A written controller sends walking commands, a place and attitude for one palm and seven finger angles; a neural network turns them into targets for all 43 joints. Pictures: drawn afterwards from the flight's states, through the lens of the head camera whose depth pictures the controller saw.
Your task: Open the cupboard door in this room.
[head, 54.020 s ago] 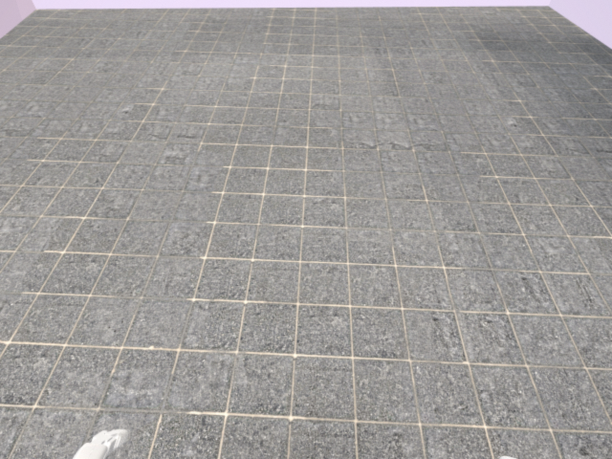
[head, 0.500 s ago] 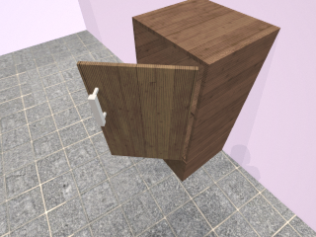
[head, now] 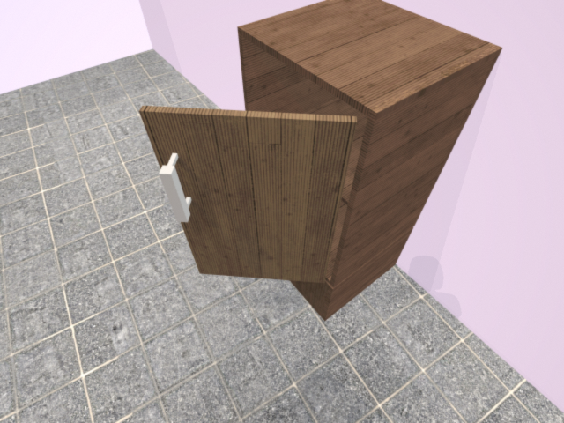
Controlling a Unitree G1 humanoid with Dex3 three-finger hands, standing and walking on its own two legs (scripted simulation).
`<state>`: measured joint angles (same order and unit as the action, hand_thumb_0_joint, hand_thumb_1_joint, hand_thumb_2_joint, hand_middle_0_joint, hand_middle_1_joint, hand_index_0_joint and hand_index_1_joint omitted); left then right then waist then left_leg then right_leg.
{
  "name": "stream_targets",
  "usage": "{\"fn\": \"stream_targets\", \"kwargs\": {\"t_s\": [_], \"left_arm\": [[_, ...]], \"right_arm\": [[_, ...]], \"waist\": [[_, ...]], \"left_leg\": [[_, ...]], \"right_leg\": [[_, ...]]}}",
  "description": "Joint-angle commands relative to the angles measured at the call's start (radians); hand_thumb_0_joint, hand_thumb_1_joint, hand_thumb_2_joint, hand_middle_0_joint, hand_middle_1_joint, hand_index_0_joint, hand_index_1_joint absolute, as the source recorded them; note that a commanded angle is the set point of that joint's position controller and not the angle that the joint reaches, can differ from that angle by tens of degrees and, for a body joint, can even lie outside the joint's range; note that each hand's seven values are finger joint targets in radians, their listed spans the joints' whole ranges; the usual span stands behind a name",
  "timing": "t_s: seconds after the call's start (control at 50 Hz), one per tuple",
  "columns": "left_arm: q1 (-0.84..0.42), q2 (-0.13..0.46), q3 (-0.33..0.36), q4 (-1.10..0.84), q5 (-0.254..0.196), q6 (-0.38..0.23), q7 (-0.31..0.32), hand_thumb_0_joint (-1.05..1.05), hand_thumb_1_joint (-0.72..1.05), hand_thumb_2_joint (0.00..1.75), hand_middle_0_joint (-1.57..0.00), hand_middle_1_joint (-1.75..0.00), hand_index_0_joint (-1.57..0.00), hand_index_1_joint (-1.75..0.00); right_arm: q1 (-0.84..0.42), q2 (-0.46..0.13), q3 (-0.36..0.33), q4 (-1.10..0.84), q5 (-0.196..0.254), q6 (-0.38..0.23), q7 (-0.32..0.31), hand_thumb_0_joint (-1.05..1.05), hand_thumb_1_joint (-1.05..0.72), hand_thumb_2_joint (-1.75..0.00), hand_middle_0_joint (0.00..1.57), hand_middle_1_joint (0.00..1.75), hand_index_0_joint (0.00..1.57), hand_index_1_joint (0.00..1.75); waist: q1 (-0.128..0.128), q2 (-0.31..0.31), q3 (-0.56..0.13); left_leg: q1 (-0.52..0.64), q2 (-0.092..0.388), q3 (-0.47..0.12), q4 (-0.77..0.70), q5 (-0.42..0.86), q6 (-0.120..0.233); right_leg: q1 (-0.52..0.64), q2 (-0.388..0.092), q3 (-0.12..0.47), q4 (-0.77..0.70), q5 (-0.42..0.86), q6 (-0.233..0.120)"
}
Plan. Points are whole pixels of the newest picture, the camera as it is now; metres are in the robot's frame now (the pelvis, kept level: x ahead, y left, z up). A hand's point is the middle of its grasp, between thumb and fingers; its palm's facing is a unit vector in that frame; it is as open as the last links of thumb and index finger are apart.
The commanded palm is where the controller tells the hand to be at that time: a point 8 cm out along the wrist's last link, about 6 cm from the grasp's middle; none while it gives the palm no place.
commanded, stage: look again from close up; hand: left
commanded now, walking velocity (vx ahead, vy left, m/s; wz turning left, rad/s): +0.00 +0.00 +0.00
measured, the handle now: (178, 188) +0.56 +0.26 -0.05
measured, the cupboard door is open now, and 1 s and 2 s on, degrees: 48 48 48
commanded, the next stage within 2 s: raise the hand with hooked fingers in 0.02 s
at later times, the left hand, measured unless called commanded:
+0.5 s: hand (162, 405) +0.15 +0.18 -0.05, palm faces -0.08 -1.00 +0.03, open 8.3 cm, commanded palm +0.11 +0.25 -0.07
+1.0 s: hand (111, 396) +0.16 +0.25 -0.05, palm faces +0.01 -1.00 -0.04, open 11.3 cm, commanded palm +0.14 +0.31 -0.05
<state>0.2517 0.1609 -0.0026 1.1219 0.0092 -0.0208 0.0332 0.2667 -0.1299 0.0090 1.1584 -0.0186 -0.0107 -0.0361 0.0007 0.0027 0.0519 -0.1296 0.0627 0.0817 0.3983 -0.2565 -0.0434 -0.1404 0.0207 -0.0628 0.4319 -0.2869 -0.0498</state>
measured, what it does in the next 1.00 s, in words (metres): lowers itself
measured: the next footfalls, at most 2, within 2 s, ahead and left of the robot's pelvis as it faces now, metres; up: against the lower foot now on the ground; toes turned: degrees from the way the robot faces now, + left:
none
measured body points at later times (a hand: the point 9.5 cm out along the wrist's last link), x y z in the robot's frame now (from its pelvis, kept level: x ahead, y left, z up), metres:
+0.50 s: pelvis -0.05 +0.02 -0.07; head -0.01 +0.03 +0.38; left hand +0.15 +0.23 -0.05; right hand +0.18 -0.25 -0.10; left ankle -0.03 +0.15 -0.74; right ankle -0.03 -0.08 -0.74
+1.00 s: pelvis -0.08 +0.04 -0.09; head -0.01 +0.05 +0.35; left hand +0.15 +0.30 -0.05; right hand +0.07 -0.19 -0.19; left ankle -0.03 +0.15 -0.74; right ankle -0.03 -0.08 -0.74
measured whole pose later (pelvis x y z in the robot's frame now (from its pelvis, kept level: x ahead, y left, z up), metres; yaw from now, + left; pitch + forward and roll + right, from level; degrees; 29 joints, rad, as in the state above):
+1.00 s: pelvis -0.08 +0.04 -0.09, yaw +1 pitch +14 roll -2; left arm 0.29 0.27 0.23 0.05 -0.30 -0.30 -0.30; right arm 0.30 -0.20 0.03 0.56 0.02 -0.19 -0.06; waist -0.02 0.03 -0.12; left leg -0.94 0.05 0.02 1.16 -0.48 0.02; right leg -0.89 -0.03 -0.09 1.12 -0.47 -0.01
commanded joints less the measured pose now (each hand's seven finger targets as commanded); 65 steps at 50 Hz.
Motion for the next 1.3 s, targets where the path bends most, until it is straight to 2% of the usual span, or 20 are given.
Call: {"fn": "stream_targets", "kwargs": {"t_s": [0.0,0.08,0.1,0.12,0.14,0.16,0.18,0.2,0.24,0.32,0.36,0.42,0.48,0.56,0.66,0.78,0.86,1.02,1.18,1.28], "left_arm": [[0.070,0.103,0.022,-0.026,0.002,-0.016,0.007,0.00,0.90,0.90,-0.20,-0.30,-0.20,-0.30],[0.070,0.099,0.022,-0.026,0.003,-0.015,0.007,0.00,0.90,0.90,-0.20,-0.30,-0.20,-0.30],[0.179,0.112,0.024,0.017,0.011,-0.032,0.047,0.00,0.90,0.90,-0.20,-0.30,-0.20,-0.30],[-0.593,0.336,0.097,-1.501,-0.208,-0.261,0.017,0.00,0.88,0.89,-0.20,-0.32,-0.20,-0.32],[-0.146,0.264,0.115,-1.212,-0.119,-0.206,0.050,0.00,0.85,0.88,-0.20,-0.33,-0.20,-0.33],[-0.118,0.201,0.081,-1.142,-0.136,-0.159,0.092,0.00,0.83,0.87,-0.21,-0.34,-0.21,-0.34],[0.162,-0.056,-0.044,-0.868,-0.148,-0.061,0.077,0.00,0.81,0.86,-0.21,-0.36,-0.21,-0.36],[-0.034,-0.030,-0.040,-1.082,-0.196,-0.102,0.047,0.00,0.78,0.85,-0.21,-0.37,-0.21,-0.37],[-0.001,0.037,0.040,-1.005,-0.181,-0.209,-0.010,0.00,0.74,0.83,-0.21,-0.40,-0.21,-0.40],[0.321,-0.002,0.124,-0.797,-0.228,-0.430,-0.194,0.00,0.64,0.79,-0.22,-0.47,-0.22,-0.47],[0.387,0.051,0.197,-0.788,-0.259,-0.547,-0.325,0.00,0.60,0.77,-0.22,-0.50,-0.22,-0.50],[0.251,0.142,0.252,-0.899,-0.268,-0.671,-0.450,0.00,0.53,0.74,-0.23,-0.54,-0.23,-0.54],[0.090,0.171,0.259,-1.081,-0.290,-0.638,-0.433,0.00,0.46,0.71,-0.23,-0.58,-0.23,-0.58],[-0.175,0.191,0.223,-1.393,-0.304,-0.651,-0.365,0.00,0.36,0.67,-0.24,-0.64,-0.24,-0.64],[-0.162,0.160,0.109,-1.381,-0.272,-0.578,-0.388,0.00,0.25,0.62,-0.25,-0.72,-0.25,-0.72],[-0.002,0.232,0.243,-1.175,-0.295,-0.303,-0.440,0.00,0.11,0.56,-0.26,-0.81,-0.26,-0.81],[0.033,0.271,0.365,-1.272,-0.354,-0.269,-0.371,0.00,0.01,0.52,-0.26,-0.87,-0.26,-0.87],[-0.115,0.246,0.277,-1.182,-0.295,-0.477,-0.357,0.00,-0.17,0.44,-0.28,-0.99,-0.28,-0.99],[-0.127,0.372,0.402,-1.227,-0.359,-0.412,-0.467,0.00,-0.36,0.36,-0.29,-1.11,-0.29,-1.11],[-0.126,0.355,0.437,-1.160,-0.363,-0.401,-0.423,0.00,-0.48,0.31,-0.30,-1.18,-0.30,-1.18]], "right_arm": [[0.064,-0.091,-0.019,-0.022,0.004,-0.016,-0.003,0.00,-0.90,-0.90,0.20,0.30,0.20,0.30],[0.071,-0.089,-0.020,-0.019,0.004,-0.016,-0.004,0.00,-0.90,-0.90,0.20,0.30,0.20,0.30],[-0.052,-0.131,-0.031,-0.096,0.017,-0.023,0.006,0.00,-0.90,-0.90,0.20,0.30,0.20,0.30],[-0.024,-0.308,-0.029,-0.437,0.065,-0.181,-0.040,0.00,-0.90,-0.90,0.20,0.30,0.20,0.30],[-0.087,-0.218,-0.022,-0.389,0.040,-0.259,-0.071,0.00,-0.90,-0.90,0.20,0.30,0.20,0.30],[-0.089,-0.224,-0.037,-0.343,0.052,-0.285,-0.071,0.00,-0.90,-0.90,0.20,0.30,0.20,0.30],[-0.059,-0.180,-0.041,-0.330,0.065,-0.282,-0.065,0.00,-0.90,-0.90,0.20,0.30,0.20,0.30],[-0.080,-0.221,-0.043,-0.410,0.078,-0.292,-0.062,0.00,-0.90,-0.90,0.20,0.30,0.20,0.30],[-0.062,-0.261,-0.077,-0.447,0.043,-0.316,-0.058,0.00,-0.90,-0.90,0.20,0.30,0.20,0.30],[-0.112,-0.243,-0.099,-0.573,0.023,-0.326,-0.006,0.00,-0.90,-0.90,0.20,0.30,0.20,0.30],[-0.125,-0.247,-0.110,-0.631,0.028,-0.316,0.031,0.00,-0.90,-0.90,0.20,0.30,0.20,0.30],[-0.162,-0.251,-0.116,-0.711,0.030,-0.305,0.052,0.00,-0.90,-0.90,0.20,0.30,0.20,0.30],[-0.184,-0.254,-0.112,-0.803,0.032,-0.275,0.042,0.00,-0.90,-0.90,0.20,0.30,0.20,0.30],[-0.130,-0.244,-0.086,-0.814,0.029,-0.265,0.008,0.00,-0.90,-0.90,0.20,0.30,0.20,0.30],[-0.093,-0.259,-0.055,-0.774,0.037,-0.275,-0.029,0.00,-0.90,-0.90,0.20,0.30,0.20,0.30],[-0.118,-0.260,-0.048,-0.798,0.065,-0.247,-0.042,0.00,-0.90,-0.90,0.20,0.30,0.20,0.30],[-0.151,-0.226,-0.047,-0.818,0.060,-0.239,-0.042,0.00,-0.90,-0.90,0.20,0.30,0.20,0.30],[-0.064,-0.261,-0.048,-0.740,0.042,-0.275,-0.034,0.00,-0.90,-0.90,0.20,0.30,0.20,0.30],[-0.035,-0.290,-0.058,-0.756,0.061,-0.296,-0.046,0.00,-0.90,-0.90,0.20,0.30,0.20,0.30],[-0.037,-0.275,-0.054,-0.745,0.052,-0.274,-0.034,0.00,-0.90,-0.90,0.20,0.30,0.20,0.30]], "waist": [[0.006,-0.015,-0.007],[0.004,-0.006,-0.002],[0.045,-0.028,0.005],[-0.080,0.143,-0.480],[0.019,0.324,-0.472],[-0.003,0.269,-0.355],[-0.034,0.075,-0.192],[-0.047,-0.026,-0.077],[-0.073,-0.218,-0.059],[0.053,-0.320,-0.125],[0.099,-0.177,-0.216],[0.083,-0.024,-0.327],[0.067,0.022,-0.371],[-0.020,0.098,-0.412],[-0.077,0.108,-0.378],[0.010,0.026,-0.414],[0.068,0.027,-0.470],[-0.040,0.033,-0.319],[0.010,0.129,-0.485],[0.005,0.109,-0.417]], "left_leg": [[0.003,0.058,-0.057,-0.041,0.188,0.049],[0.002,0.059,-0.060,-0.044,0.193,0.050],[-0.105,0.056,0.001,0.226,0.164,0.026],[0.128,-0.062,-0.038,0.049,0.285,0.079],[0.190,-0.049,-0.009,0.032,0.483,0.094],[0.101,-0.039,-0.029,0.061,0.412,0.067],[0.000,-0.016,-0.047,0.060,0.367,0.079],[-0.069,-0.028,-0.081,0.085,0.286,0.082],[-0.162,-0.048,-0.078,0.171,0.163,0.087],[-0.454,-0.083,-0.071,0.344,0.042,0.048],[-0.525,-0.102,-0.055,0.426,0.069,0.027],[-0.607,-0.106,-0.027,0.556,0.054,0.033],[-0.659,-0.099,-0.034,0.608,-0.052,0.052],[-0.636,-0.062,-0.087,0.667,-0.135,0.073],[-0.660,-0.045,-0.128,0.681,-0.191,0.080],[-0.698,-0.065,-0.135,0.599,-0.200,0.068],[-0.648,-0.064,-0.133,0.561,-0.111,0.061],[-0.702,-0.057,-0.139,0.583,-0.248,0.063],[-0.537,-0.054,-0.150,0.544,-0.044,0.058],[-0.549,-0.049,-0.146,0.546,0.033,0.049]], "right_leg": [[-0.024,-0.135,0.108,-0.077,0.311,0.005],[-0.027,-0.132,0.106,-0.075,0.302,0.003],[-0.023,-0.218,0.201,-0.064,0.827,0.072],[0.093,-0.126,0.135,0.031,0.674,0.022],[0.091,-0.062,0.101,0.071,0.489,-0.003],[-0.009,-0.049,0.045,0.046,0.307,0.004],[-0.087,-0.046,0.009,0.040,0.290,0.025],[-0.155,-0.048,-0.003,0.056,0.285,0.044],[-0.310,-0.038,-0.025,0.085,0.158,0.062],[-0.403,-0.044,0.007,0.275,0.072,0.050],[-0.366,-0.057,0.044,0.391,0.181,0.027],[-0.459,-0.060,0.071,0.512,0.165,0.014],[-0.562,-0.046,0.090,0.543,-0.054,0.017],[-0.684,-0.021,0.094,0.558,-0.183,0.020],[-0.743,-0.001,0.062,0.553,-0.225,0.019],[-0.641,-0.010,0.026,0.513,-0.251,0.029],[-0.551,-0.011,0.011,0.509,-0.191,0.024],[-0.743,-0.011,0.003,0.529,-0.295,0.025],[-0.621,-0.001,-0.011,0.535,-0.105,0.015],[-0.622,0.007,-0.029,0.541,-0.042,0.017]]}}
